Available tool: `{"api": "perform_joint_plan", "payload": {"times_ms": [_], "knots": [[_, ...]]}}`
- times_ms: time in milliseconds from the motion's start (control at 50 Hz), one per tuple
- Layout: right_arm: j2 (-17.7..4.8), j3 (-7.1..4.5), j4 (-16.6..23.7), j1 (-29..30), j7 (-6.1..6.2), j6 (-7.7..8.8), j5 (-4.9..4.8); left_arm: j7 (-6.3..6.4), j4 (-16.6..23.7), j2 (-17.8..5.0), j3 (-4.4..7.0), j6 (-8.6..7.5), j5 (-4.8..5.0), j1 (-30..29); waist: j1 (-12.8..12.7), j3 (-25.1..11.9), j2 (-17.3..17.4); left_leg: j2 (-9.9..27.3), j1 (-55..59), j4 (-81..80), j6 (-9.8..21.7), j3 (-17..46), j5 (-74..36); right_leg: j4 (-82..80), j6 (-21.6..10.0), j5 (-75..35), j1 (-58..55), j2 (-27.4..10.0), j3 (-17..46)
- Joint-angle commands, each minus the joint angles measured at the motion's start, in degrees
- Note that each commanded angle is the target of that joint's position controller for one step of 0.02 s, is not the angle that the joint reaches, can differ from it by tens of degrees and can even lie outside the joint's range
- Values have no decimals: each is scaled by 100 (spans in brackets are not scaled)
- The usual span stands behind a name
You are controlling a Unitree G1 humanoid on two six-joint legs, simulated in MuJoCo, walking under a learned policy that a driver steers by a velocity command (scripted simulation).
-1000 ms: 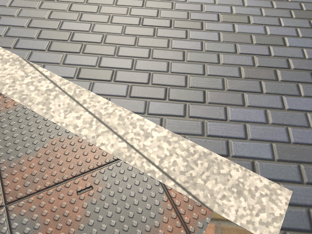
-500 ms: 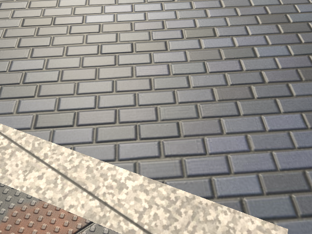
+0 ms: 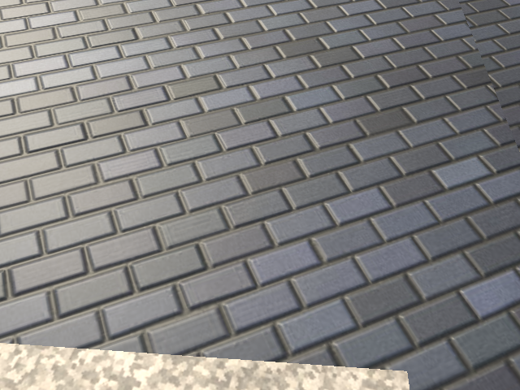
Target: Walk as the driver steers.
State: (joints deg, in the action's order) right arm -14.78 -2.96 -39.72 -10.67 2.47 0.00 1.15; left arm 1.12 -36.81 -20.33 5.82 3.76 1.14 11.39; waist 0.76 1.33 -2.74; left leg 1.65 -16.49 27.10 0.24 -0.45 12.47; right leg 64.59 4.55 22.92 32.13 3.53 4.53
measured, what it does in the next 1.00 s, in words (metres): walks ahead, turning right: right foot, then left foot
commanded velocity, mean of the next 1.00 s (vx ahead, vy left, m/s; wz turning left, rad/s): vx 0.19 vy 0.00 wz -0.57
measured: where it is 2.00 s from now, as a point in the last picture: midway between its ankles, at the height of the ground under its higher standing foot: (416, 367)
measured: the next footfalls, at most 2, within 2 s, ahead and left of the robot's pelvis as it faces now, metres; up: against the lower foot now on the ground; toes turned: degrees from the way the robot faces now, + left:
right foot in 0.24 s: +0.02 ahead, -0.14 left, +0.00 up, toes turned -10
left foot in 0.66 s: +0.12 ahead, +0.07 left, +0.00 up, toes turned -28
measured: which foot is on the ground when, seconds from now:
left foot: down 0.00-0.24, up 0.26-0.64, down 0.66-1.00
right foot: up 0.00-0.22, down 0.24-0.66, up 0.68-1.00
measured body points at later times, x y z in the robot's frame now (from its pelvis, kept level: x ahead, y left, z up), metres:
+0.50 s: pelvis +0.00 -0.04 +0.00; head +0.03 -0.07 +0.45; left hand +0.22 +0.19 -0.07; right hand +0.07 -0.36 -0.10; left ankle +0.06 +0.11 -0.68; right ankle -0.02 -0.13 -0.74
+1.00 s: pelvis +0.12 -0.09 +0.00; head +0.15 -0.09 +0.45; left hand +0.43 +0.00 -0.09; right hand -0.04 -0.32 -0.12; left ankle +0.08 +0.08 -0.74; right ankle +0.16 -0.30 -0.69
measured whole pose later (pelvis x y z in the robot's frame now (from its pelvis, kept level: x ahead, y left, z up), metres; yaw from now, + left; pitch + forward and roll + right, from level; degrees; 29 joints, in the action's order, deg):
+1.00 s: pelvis +0.12 -0.09 +0.00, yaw -34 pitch +2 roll +1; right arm -15.4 -3.6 -46.7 -23.1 0.4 4.3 -0.5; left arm -1.8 -35.1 -16.5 3.6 -1.4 1.1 8.9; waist 5.2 0.6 -2.3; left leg 1.5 2.9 13.8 -0.8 -6.5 18.6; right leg 45.5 1.5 4.9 38.8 -3.8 2.9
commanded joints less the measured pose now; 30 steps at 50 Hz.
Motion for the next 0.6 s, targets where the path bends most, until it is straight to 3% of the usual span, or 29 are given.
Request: {"api": "perform_joint_plan", "payload": {"times_ms": [20,80,160,200,220,240,260,280,300,320,340,360,420,460,500,560,600], "knots": [[-933,-257,332,13,67,-14,2,-24,562,-160,12,-51,36,-320,144,-434,1254,1291,1277,-739,1152,874,-2044,-378,181,-83,558,-283,-217],[-1149,-355,318,61,32,-56,-36,-104,671,-72,-48,-55,7,-430,203,-576,1369,1461,1224,-702,1203,633,-2167,-1285,116,62,-127,-456,-441],[-1273,-427,261,139,-66,-49,-148,-183,687,-203,11,-1,14,-310,153,-598,1452,1632,1116,-539,1161,457,-2257,-2341,-125,-83,-844,-406,-753],[-1267,-438,223,281,-78,-40,-263,-223,583,-169,47,11,11,11,-92,-600,1351,1564,934,-155,906,225,-2105,-3478,-405,-850,-1478,-290,-925],[-1121,-409,118,94,-87,-20,-287,-195,502,-255,101,8,-9,215,-156,-634,1120,1392,606,237,592,-25,-1653,-4071,-597,-1419,-2071,-189,-836],[-861,-351,75,-114,-113,1,-149,-130,502,-656,225,-11,-1,419,-116,-717,116,972,-397,1333,58,-565,-416,-4330,-913,-2893,-3059,-841,203],[-570,-218,419,105,-128,23,141,-68,667,-1363,344,-50,-85,381,-37,-608,-1665,79,-2186,2858,-519,-753,2462,-4224,-1975,-4869,-3558,-2356,2312],[-838,-301,517,674,-71,52,55,-117,660,-1068,270,-190,-282,599,-579,-1006,-1066,-54,-2295,3856,-528,215,2751,-4386,-2577,-4468,-3217,-2589,2518],[-956,-348,503,733,-56,30,-85,-117,598,-907,193,-290,-286,364,-405,-782,-713,48,-2354,4147,-451,400,2311,-4437,-2347,-3967,-3035,-2254,2005],[-948,-372,404,624,-23,6,-104,-78,594,-769,167,-330,-173,15,-223,-608,-483,99,-2373,4042,-413,450,1803,-4422,-2009,-3527,-2866,-1905,1641],[-985,-394,342,564,17,-15,-53,-45,625,-619,108,-321,-65,-218,-142,-542,-404,121,-2364,3884,-429,488,1467,-4413,-1816,-3418,-2772,-1739,1495],[-979,-406,315,472,23,-19,-18,-4,639,-586,72,-297,-37,-353,-48,-562,-439,49,-2105,3887,-474,461,1191,-4408,-1771,-3599,-2545,-1607,1362],[-782,-349,270,360,-28,14,-83,66,609,-576,61,-249,-83,-304,-21,-709,-460,-129,-1780,3300,-548,403,785,-4388,-1752,-3447,-2511,-1407,1286],[-696,-297,296,494,-84,51,-110,94,536,-610,84,-243,-14,-88,-165,-748,-472,-170,-1641,2455,-520,403,553,-4596,-1733,-1469,-2527,-1282,1500],[-713,-288,384,700,-170,124,-156,81,508,-696,104,-265,-3,-3,-275,-491,-722,-240,-1460,1803,-444,420,622,-4888,-1784,224,-2251,-1287,1937],[-799,-318,430,728,-272,300,-214,21,473,-773,116,-311,-8,35,-287,-294,-754,-345,-928,1043,-278,408,933,-4906,-1789,760,-1930,-1266,2307],[-802,-346,382,516,-313,416,-267,-12,457,-741,90,-317,13,8,-144,-262,-690,-392,-289,502,-166,374,764,-4832,-1715,942,-1639,-1172,2524]]}}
